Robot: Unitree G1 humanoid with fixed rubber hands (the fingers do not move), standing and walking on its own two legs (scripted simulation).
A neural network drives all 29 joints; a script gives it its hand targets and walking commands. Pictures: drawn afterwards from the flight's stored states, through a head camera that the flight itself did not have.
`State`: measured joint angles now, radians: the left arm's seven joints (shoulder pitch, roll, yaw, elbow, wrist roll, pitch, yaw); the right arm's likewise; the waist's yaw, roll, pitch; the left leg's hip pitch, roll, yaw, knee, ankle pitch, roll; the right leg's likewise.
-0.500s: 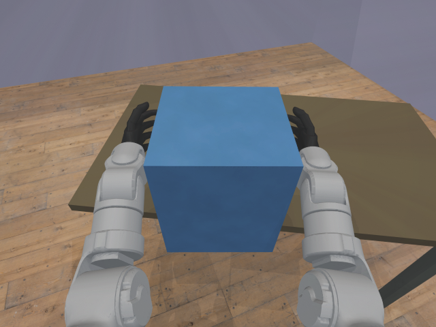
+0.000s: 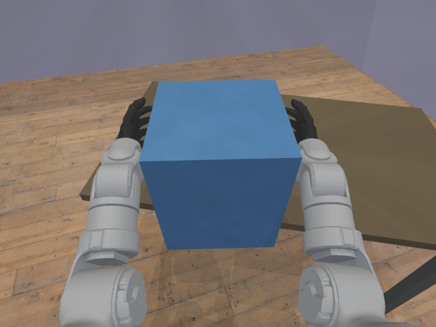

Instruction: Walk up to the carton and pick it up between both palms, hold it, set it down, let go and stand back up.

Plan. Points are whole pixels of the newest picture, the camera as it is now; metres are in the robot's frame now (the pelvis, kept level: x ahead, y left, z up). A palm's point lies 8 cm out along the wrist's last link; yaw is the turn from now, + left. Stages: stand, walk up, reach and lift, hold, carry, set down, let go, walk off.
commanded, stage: reach and lift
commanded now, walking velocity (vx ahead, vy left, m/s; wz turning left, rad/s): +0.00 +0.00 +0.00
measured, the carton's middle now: (219, 168) +0.40 +0.00 +0.11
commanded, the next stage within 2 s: hold in 0.60 s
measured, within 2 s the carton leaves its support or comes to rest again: neither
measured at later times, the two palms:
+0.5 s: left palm (136, 156) +0.38 +0.14 +0.16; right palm (316, 159) +0.37 -0.16 +0.17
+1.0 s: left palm (129, 149) +0.38 +0.15 +0.18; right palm (313, 149) +0.38 -0.15 +0.18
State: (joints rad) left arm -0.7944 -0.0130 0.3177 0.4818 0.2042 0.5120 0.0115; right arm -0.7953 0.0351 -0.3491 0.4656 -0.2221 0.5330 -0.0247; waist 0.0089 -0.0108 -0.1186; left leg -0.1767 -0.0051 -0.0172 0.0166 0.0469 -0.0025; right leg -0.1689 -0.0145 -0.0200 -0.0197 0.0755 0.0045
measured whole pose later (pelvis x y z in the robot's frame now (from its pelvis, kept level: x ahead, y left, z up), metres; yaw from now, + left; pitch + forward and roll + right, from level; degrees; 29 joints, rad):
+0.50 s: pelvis +0.00 +0.00 +0.00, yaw -1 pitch +2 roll +0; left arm -0.62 -0.02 0.20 0.23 0.11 0.67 0.08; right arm -0.63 0.00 -0.20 0.23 -0.10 0.68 -0.08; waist 0.01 0.00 -0.07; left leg -0.08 0.00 0.00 0.03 0.02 0.00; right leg -0.10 -0.01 0.00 0.02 0.04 0.01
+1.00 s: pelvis -0.02 +0.00 +0.00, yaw +0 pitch +5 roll +0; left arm -0.79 -0.01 0.28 0.47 0.16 0.62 0.07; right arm -0.80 -0.01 -0.29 0.49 -0.17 0.62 -0.04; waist 0.02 0.00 -0.15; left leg -0.26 0.00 -0.01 0.20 -0.03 -0.01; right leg -0.27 0.00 0.01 0.20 -0.02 0.00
